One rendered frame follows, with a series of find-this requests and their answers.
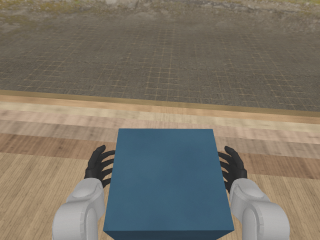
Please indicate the left robot forearm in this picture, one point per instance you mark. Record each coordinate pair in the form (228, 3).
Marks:
(77, 219)

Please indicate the right robot forearm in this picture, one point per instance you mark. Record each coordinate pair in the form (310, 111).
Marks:
(261, 219)

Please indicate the carton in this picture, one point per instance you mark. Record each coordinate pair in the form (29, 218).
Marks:
(167, 184)

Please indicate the robot left hand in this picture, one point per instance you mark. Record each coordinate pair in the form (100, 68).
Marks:
(95, 165)

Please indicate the robot right hand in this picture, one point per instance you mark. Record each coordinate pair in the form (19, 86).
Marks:
(235, 167)

